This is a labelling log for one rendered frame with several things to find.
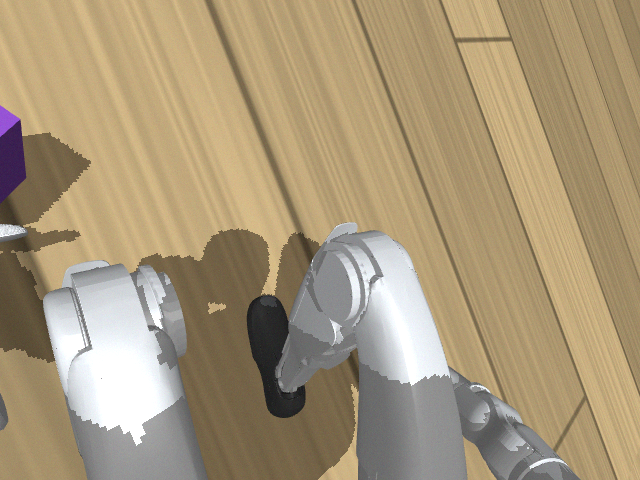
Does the right robot arm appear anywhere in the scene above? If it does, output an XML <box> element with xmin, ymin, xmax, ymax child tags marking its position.
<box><xmin>454</xmin><ymin>382</ymin><xmax>581</xmax><ymax>480</ymax></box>

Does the right robot foot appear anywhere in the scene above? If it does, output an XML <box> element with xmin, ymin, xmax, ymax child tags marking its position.
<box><xmin>247</xmin><ymin>295</ymin><xmax>306</xmax><ymax>418</ymax></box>

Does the carton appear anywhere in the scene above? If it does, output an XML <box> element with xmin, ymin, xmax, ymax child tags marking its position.
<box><xmin>0</xmin><ymin>106</ymin><xmax>26</xmax><ymax>203</ymax></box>

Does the left robot hand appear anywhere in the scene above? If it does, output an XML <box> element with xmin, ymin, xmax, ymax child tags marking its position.
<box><xmin>0</xmin><ymin>224</ymin><xmax>28</xmax><ymax>242</ymax></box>

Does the right robot hand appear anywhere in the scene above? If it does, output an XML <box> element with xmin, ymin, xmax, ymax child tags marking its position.
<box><xmin>448</xmin><ymin>366</ymin><xmax>470</xmax><ymax>391</ymax></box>

